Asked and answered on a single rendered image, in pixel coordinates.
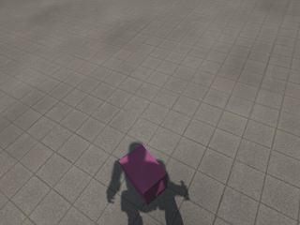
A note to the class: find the carton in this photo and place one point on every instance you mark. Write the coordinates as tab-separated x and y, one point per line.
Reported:
144	173

